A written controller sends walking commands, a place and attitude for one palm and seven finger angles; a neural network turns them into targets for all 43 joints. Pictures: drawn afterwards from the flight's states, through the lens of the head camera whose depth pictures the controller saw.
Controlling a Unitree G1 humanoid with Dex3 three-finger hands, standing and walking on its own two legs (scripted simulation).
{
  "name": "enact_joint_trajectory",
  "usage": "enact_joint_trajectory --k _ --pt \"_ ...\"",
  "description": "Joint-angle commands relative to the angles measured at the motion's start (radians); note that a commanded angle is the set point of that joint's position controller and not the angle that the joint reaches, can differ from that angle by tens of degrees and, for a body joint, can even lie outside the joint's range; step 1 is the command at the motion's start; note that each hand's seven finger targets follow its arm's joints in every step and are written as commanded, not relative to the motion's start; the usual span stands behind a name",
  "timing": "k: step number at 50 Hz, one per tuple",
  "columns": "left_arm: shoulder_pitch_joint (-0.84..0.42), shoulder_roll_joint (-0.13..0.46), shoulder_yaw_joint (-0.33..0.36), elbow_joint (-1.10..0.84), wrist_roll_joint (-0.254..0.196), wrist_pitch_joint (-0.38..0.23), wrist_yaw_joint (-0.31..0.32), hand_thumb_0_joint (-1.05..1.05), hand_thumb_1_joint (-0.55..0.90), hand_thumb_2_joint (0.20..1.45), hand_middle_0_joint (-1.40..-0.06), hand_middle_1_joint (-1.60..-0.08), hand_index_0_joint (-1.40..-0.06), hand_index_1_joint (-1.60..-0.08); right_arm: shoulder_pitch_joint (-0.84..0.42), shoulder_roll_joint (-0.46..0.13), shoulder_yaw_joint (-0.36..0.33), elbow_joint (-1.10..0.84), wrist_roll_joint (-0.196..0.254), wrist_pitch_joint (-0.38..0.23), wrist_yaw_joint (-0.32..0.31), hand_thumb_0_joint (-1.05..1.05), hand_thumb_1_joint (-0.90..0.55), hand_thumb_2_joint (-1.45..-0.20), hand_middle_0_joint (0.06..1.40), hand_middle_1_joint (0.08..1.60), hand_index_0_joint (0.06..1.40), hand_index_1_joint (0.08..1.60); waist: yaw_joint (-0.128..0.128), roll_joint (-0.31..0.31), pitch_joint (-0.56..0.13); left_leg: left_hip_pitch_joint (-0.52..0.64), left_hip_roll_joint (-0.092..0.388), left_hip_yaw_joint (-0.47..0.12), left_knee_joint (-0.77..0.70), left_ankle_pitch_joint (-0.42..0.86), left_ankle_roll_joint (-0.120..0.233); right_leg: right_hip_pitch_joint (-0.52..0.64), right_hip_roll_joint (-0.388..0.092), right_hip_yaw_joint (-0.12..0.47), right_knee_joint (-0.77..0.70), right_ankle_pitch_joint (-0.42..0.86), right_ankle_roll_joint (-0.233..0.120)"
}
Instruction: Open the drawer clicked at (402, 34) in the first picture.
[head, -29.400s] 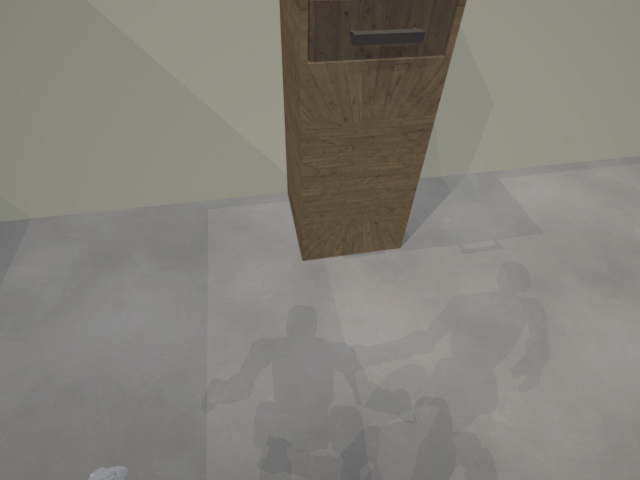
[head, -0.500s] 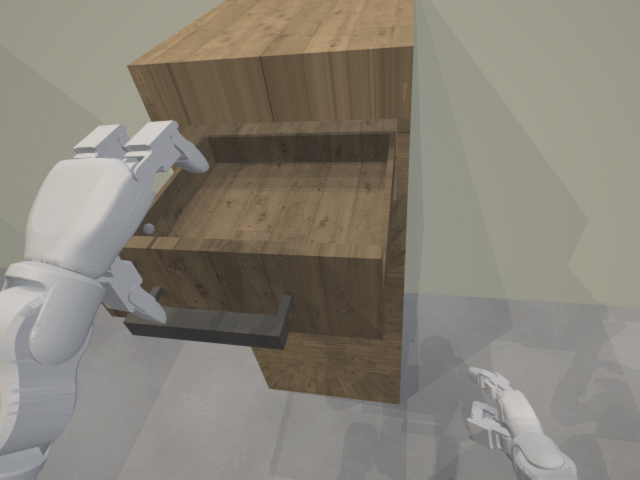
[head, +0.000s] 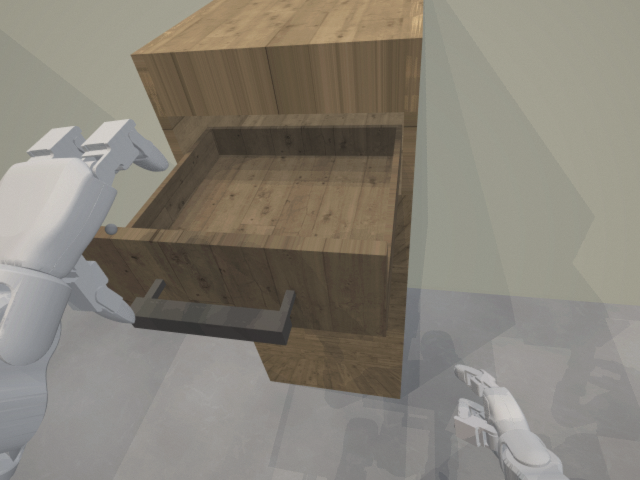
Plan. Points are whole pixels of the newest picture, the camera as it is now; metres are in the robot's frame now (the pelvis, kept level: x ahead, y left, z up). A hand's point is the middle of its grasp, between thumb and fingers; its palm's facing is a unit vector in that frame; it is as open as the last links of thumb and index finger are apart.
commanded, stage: draw the hand back to the body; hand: left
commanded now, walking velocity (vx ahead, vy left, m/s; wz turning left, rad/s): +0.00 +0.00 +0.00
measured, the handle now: (214, 305) +0.26 +0.17 +0.13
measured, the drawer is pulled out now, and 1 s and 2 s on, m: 0.29 0.29 0.29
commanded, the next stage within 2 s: step back with the hand held close in 1.18 s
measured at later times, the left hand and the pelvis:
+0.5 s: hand (54, 197) +0.21 +0.21 +0.33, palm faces +0.51 -0.82 -0.27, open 12.7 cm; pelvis +0.02 +0.00 +0.01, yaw +0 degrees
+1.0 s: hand (56, 185) +0.24 +0.25 +0.31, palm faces +0.58 -0.75 -0.33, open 8.4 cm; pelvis +0.05 +0.01 +0.01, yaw +0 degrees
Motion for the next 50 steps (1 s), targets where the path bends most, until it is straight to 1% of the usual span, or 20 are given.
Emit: enact_joint_trajectory --k 1,4,5,6,9,10,11,12,13,15,16,18,20,23,26,30,35,38,41,50 --pt "-0.204 0.209 0.144 -0.210 0.008 -0.012 0.033 0.000 -0.500 0.300 -0.300 -1.200 -0.300 -1.200 -0.258 -0.062 -0.022 -0.215 0.000 -0.077 -0.010 0.000 -0.900 -0.900 0.200 0.300 0.200 0.300 0.012 -0.063 -0.225 0.036 0.008 0.020 -0.063 0.139 0.009 0.089 -0.025 0.004 -0.097 0.120 0.018" --pt "-0.142 0.262 0.203 -0.134 0.016 -0.011 0.033 0.000 -0.500 0.300 -0.300 -1.200 -0.300 -1.200 -0.236 -0.074 -0.024 -0.194 -0.002 -0.068 -0.019 0.000 -0.900 -0.900 0.200 0.300 0.200 0.300 0.004 -0.106 -0.116 0.008 0.017 0.021 -0.079 0.101 0.009 0.038 -0.025 -0.008 -0.118 0.078 0.024" --pt "-0.155 0.319 0.257 -0.143 -0.003 -0.014 0.036 0.000 -0.500 0.300 -0.300 -1.200 -0.300 -1.200 -0.245 -0.087 -0.030 -0.189 0.007 -0.077 -0.023 0.000 -0.900 -0.900 0.200 0.300 0.200 0.300 0.003 -0.080 -0.130 0.004 0.029 0.014 -0.071 0.093 0.001 0.057 -0.027 0.010 -0.115 0.088 0.017" --pt "-0.179 0.292 0.234 -0.135 0.014 -0.016 0.028 0.000 -0.500 0.300 -0.300 -1.200 -0.300 -1.200 -0.246 -0.069 -0.018 -0.200 -0.004 -0.073 -0.020 0.000 -0.900 -0.900 0.200 0.300 0.200 0.300 0.017 -0.090 -0.148 0.002 0.012 0.016 -0.069 0.108 0.008 0.065 -0.027 0.005 -0.111 0.077 0.016" --pt "-0.154 0.307 0.246 -0.082 0.009 -0.024 0.016 0.000 -0.500 0.300 -0.300 -1.200 -0.300 -1.200 -0.228 -0.080 -0.027 -0.189 -0.001 -0.071 -0.025 0.000 -0.900 -0.900 0.200 0.300 0.200 0.300 0.006 -0.085 -0.111 0.009 0.016 0.017 -0.079 0.099 0.006 0.033 -0.025 -0.011 -0.122 0.070 0.024" --pt "-0.345 -0.004 0.288 -0.316 -0.630 -0.232 0.116 0.000 -0.465 0.315 -0.298 -1.178 -0.298 -1.178 -0.135 -0.010 -0.043 -0.213 -0.015 -0.158 -0.057 0.000 -0.900 -0.900 0.200 0.300 0.200 0.300 -0.098 -0.142 -0.075 0.132 0.022 -0.003 -0.066 0.009 0.023 -0.014 -0.003 -0.009 -0.224 0.046 -0.005" --pt "-0.095 0.039 0.351 -0.054 -0.637 -0.300 0.183 0.000 -0.430 0.330 -0.295 -1.155 -0.295 -1.155 -0.092 -0.021 -0.028 -0.143 -0.037 -0.206 -0.083 0.000 -0.900 -0.900 0.200 0.300 0.200 0.300 -0.081 -0.225 -0.014 0.119 0.040 -0.008 -0.080 -0.034 0.022 -0.020 0.009 -0.018 -0.225 0.013 -0.005" --pt "0.023 -0.029 0.310 -0.072 -0.650 -0.319 0.196 0.000 -0.395 0.345 -0.292 -1.133 -0.292 -1.133 -0.099 -0.024 -0.026 -0.148 -0.034 -0.223 -0.081 0.000 -0.900 -0.900 0.200 0.300 0.200 0.300 -0.073 -0.219 0.002 0.093 0.047 -0.021 -0.099 -0.038 0.020 -0.013 -0.003 -0.030 -0.218 0.016 -0.003" --pt "0.051 -0.023 0.373 -0.154 -0.709 -0.348 0.209 0.000 -0.360 0.360 -0.290 -1.110 -0.290 -1.110 -0.087 -0.032 -0.040 -0.141 -0.033 -0.225 -0.089 0.000 -0.900 -0.900 0.200 0.300 0.200 0.300 -0.062 -0.258 -0.038 0.111 0.048 -0.012 -0.100 -0.002 0.018 0.011 -0.011 -0.030 -0.241 0.027 0.001" --pt "-0.046 0.062 0.449 -0.263 -0.741 -0.426 0.246 0.000 -0.290 0.390 -0.285 -1.065 -0.285 -1.065 -0.092 -0.042 -0.049 -0.112 -0.037 -0.268 -0.108 0.000 -0.900 -0.900 0.200 0.300 0.200 0.300 -0.062 -0.108 -0.085 0.143 0.050 0.003 -0.099 -0.013 0.009 0.038 -0.031 -0.003 -0.243 0.021 0.001" --pt "-0.075 -0.005 0.415 -0.304 -0.743 -0.461 0.255 0.000 -0.255 0.405 -0.282 -1.043 -0.282 -1.043 -0.083 -0.015 -0.040 -0.125 -0.045 -0.285 -0.109 0.000 -0.900 -0.900 0.200 0.300 0.200 0.300 -0.054 -0.049 -0.132 0.151 0.038 0.007 -0.111 -0.010 0.012 0.064 -0.032 -0.010 -0.244 0.007 -0.002" --pt "-0.025 -0.051 0.394 -0.239 -0.747 -0.479 0.271 0.000 -0.185 0.435 -0.277 -0.997 -0.277 -0.997 -0.052 -0.015 -0.044 -0.097 -0.047 -0.302 -0.114 0.000 -0.900 -0.900 0.200 0.300 0.200 0.300 -0.062 -0.021 -0.078 0.146 0.045 0.007 -0.133 0.004 0.008 0.057 -0.025 -0.020 -0.250 0.018 -0.005" --pt "-0.060 -0.041 0.402 -0.190 -0.745 -0.490 0.284 0.000 -0.115 0.465 -0.273 -0.952 -0.273 -0.952 -0.039 -0.025 -0.053 -0.071 -0.048 -0.318 -0.118 0.000 -0.900 -0.900 0.200 0.300 0.200 0.300 -0.064 0.027 -0.023 0.133 0.048 0.002 -0.144 0.013 0.003 0.054 -0.024 -0.016 -0.259 0.031 -0.014" --pt "-0.060 -0.089 0.368 -0.116 -0.741 -0.495 0.286 0.000 -0.010 0.510 -0.265 -0.885 -0.265 -0.885 -0.022 -0.024 -0.059 -0.058 -0.052 -0.322 -0.119 0.000 -0.900 -0.900 0.200 0.300 0.200 0.300 -0.066 0.012 0.004 0.132 0.048 0.002 -0.155 0.064 0.011 0.070 -0.023 -0.023 -0.260 0.072 -0.014" --pt "-0.042 -0.090 0.366 -0.122 -0.746 -0.505 0.282 0.000 0.095 0.555 -0.257 -0.817 -0.257 -0.817 -0.025 -0.036 -0.070 -0.058 -0.056 -0.326 -0.117 0.000 -0.900 -0.900 0.200 0.300 0.200 0.300 -0.058 -0.059 -0.031 0.149 0.051 -0.001 -0.157 0.130 0.017 0.109 -0.021 -0.029 -0.249 0.142 -0.012" --pt "0.040 -0.048 0.405 -0.221 -0.749 -0.520 0.280 0.000 0.235 0.615 -0.247 -0.728 -0.247 -0.728 -0.028 -0.045 -0.082 -0.068 -0.056 -0.331 -0.111 0.000 -0.900 -0.900 0.200 0.300 0.200 0.300 -0.043 -0.059 -0.140 0.183 0.052 0.006 -0.129 0.259 0.015 0.178 -0.024 -0.028 -0.203 0.299 -0.014" --pt "0.105 0.000 0.490 -0.239 -0.756 -0.519 0.286 0.000 0.410 0.690 -0.235 -0.615 -0.235 -0.615 -0.019 -0.041 -0.092 -0.070 -0.050 -0.318 -0.112 0.000 -0.900 -0.900 0.200 0.300 0.200 0.300 -0.044 -0.095 -0.128 0.175 0.059 0.015 -0.115 0.314 0.006 0.175 -0.018 -0.027 -0.204 0.376 -0.014" --pt "0.090 -0.017 0.500 -0.181 -0.759 -0.507 0.284 0.000 0.515 0.735 -0.228 -0.548 -0.228 -0.548 -0.007 -0.033 -0.092 -0.062 -0.042 -0.299 -0.113 0.000 -0.900 -0.900 0.200 0.300 0.200 0.300 -0.054 -0.051 -0.087 0.174 0.061 0.022 -0.118 0.308 0.003 0.145 -0.017 -0.026 -0.209 0.363 -0.012" --pt "0.093 -0.036 0.494 -0.087 -0.764 -0.486 0.283 0.000 0.620 0.780 -0.220 -0.480 -0.220 -0.480 0.007 -0.040 -0.094 -0.054 -0.040 -0.284 -0.113 0.000 -0.900 -0.900 0.200 0.300 0.200 0.300 -0.065 -0.081 -0.033 0.165 0.065 0.016 -0.130 0.309 0.001 0.124 -0.013 -0.038 -0.223 0.354 -0.010" --pt "0.060 -0.043 0.445 -0.222 -0.754 -0.478 0.278 0.000 0.900 0.900 -0.200 -0.300 -0.200 -0.300 -0.021 -0.048 -0.095 -0.076 -0.050 -0.280 -0.106 0.000 -0.900 -0.900 0.200 0.300 0.200 0.300 -0.055 -0.051 -0.152 0.219 0.057 0.010 -0.109 0.389 0.009 0.168 -0.019 -0.033 -0.202 0.426 -0.005"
